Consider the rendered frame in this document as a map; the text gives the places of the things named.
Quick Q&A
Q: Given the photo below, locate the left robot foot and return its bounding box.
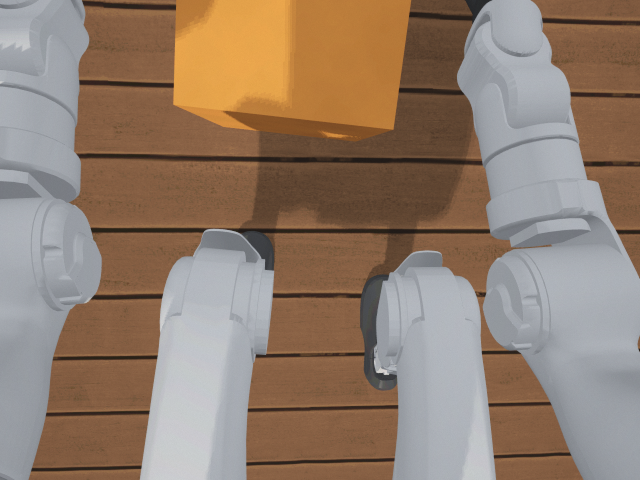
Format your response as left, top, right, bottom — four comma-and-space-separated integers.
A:
241, 231, 274, 271

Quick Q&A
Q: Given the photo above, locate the left robot forearm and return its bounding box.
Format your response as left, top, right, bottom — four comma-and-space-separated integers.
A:
0, 0, 89, 203

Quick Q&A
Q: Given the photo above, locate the right robot thigh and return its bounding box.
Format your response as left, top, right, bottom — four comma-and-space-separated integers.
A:
377, 267, 496, 480

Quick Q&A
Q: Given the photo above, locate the carton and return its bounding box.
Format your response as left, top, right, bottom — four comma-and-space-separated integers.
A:
173, 0, 411, 142

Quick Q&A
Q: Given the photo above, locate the robot right upper arm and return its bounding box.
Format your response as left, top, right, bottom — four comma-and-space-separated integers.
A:
483, 243, 640, 480

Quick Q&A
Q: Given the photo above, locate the robot left upper arm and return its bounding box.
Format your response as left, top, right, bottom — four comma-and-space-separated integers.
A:
0, 197, 102, 480

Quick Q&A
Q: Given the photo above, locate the right robot forearm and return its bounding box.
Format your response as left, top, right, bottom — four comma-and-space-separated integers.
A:
457, 0, 640, 284

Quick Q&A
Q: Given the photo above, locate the robot right hand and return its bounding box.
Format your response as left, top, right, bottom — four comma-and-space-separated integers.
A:
465, 0, 492, 25

